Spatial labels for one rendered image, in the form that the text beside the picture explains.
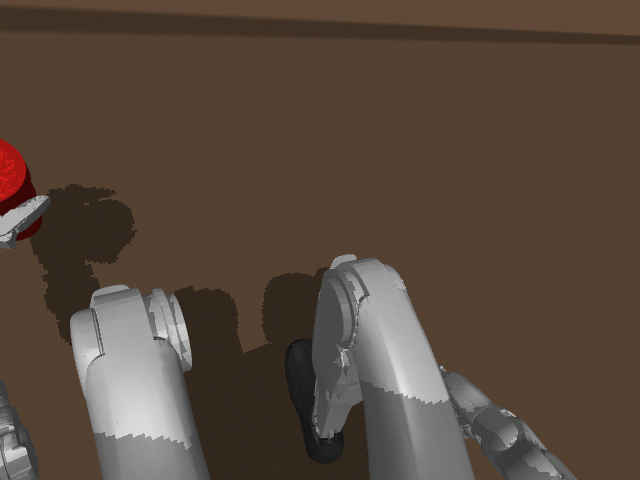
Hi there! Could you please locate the right robot hand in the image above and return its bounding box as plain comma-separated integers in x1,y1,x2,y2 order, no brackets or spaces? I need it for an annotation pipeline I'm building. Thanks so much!
437,363,495,439

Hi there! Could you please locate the left robot arm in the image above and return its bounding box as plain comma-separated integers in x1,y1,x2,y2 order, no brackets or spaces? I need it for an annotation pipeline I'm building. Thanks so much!
0,379,39,480

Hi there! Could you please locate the cup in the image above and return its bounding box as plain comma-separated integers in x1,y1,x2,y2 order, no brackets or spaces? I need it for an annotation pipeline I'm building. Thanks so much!
0,139,42,241

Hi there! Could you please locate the right robot arm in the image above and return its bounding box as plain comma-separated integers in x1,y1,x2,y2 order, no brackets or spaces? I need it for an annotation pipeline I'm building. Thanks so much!
471,406,578,480

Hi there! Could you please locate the right robot foot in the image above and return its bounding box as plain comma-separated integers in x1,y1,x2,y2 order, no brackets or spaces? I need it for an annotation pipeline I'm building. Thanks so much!
285,339,344,464

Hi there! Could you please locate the left robot hand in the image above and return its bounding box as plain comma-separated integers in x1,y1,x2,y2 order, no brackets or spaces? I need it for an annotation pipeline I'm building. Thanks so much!
0,195,51,249

